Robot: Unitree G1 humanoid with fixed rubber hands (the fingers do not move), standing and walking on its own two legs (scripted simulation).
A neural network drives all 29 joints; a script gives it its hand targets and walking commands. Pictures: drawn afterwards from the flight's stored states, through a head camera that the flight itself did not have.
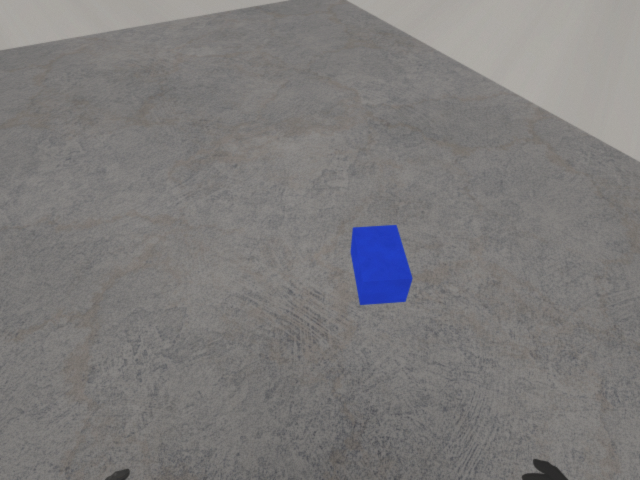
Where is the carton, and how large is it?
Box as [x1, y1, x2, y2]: [351, 225, 412, 304]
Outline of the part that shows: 396,225 353,227 351,256 360,304 405,301 412,278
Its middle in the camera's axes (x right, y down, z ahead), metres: +0.23 +0.10 +1.50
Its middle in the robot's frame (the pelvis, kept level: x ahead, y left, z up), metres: +0.98 -0.22 -0.70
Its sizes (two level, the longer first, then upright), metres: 0.265 0.176 0.151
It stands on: the floor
